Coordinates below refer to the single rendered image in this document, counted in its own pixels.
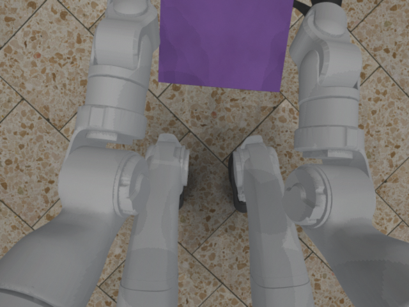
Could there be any robot right hand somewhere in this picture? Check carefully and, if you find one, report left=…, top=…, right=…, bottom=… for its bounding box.
left=293, top=0, right=342, bottom=17

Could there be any carton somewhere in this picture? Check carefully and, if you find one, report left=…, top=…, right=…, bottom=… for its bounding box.
left=158, top=0, right=294, bottom=92

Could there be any left robot forearm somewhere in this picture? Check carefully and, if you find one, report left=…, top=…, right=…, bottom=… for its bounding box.
left=58, top=0, right=160, bottom=198

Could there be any left robot shin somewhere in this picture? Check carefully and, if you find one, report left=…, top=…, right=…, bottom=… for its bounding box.
left=144, top=134, right=183, bottom=194

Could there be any right robot forearm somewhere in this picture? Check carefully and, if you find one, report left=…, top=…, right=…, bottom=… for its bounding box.
left=289, top=2, right=374, bottom=186

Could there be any right robot upper arm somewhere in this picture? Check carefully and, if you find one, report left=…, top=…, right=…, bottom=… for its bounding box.
left=282, top=163, right=409, bottom=307

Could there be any left robot upper arm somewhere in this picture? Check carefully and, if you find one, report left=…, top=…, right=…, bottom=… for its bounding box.
left=0, top=146, right=151, bottom=307

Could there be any right robot thigh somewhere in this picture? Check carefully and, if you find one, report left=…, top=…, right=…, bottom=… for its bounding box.
left=233, top=143, right=315, bottom=307

